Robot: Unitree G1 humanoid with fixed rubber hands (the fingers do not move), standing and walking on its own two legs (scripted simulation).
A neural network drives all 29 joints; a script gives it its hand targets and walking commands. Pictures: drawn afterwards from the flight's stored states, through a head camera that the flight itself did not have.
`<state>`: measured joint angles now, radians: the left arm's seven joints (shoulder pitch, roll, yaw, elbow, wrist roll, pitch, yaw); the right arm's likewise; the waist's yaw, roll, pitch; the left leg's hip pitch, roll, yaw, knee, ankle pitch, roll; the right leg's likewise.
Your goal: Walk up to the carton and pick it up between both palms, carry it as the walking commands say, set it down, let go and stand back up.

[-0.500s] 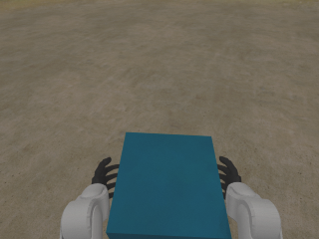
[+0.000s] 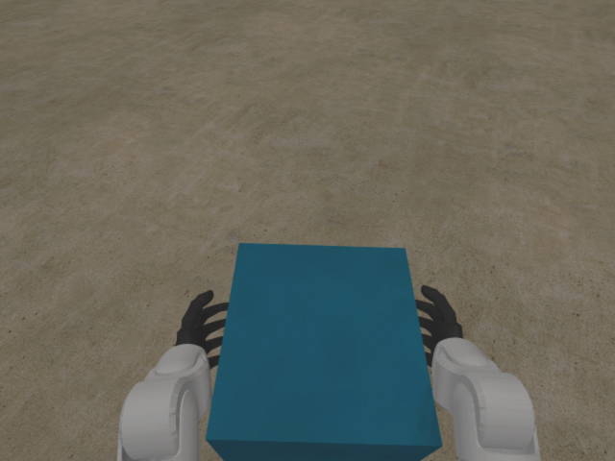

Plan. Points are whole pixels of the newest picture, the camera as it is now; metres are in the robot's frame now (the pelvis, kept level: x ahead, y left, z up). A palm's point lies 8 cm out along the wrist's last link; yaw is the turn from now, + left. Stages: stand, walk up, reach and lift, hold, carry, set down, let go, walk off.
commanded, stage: carry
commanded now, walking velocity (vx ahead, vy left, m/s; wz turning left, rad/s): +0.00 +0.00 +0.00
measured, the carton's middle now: (317, 370) +0.26 +0.00 +0.01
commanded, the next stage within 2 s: none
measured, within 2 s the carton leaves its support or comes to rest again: neither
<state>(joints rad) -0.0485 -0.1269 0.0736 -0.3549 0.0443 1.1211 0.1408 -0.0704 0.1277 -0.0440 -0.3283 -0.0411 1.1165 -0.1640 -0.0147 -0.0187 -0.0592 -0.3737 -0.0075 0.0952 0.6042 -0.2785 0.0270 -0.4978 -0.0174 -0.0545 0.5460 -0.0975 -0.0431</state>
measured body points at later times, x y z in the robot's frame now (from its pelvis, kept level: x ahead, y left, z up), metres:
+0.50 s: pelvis +0.03 +0.01 -0.01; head +0.02 +0.01 +0.44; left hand +0.28 +0.16 +0.07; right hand +0.28 -0.14 +0.07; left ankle +0.02 +0.11 -0.72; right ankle +0.11 -0.09 -0.72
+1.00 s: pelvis +0.04 -0.02 -0.01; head +0.08 -0.02 +0.44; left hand +0.33 +0.04 +0.06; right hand +0.24 -0.24 +0.06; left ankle +0.03 +0.11 -0.72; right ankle +0.03 -0.10 -0.70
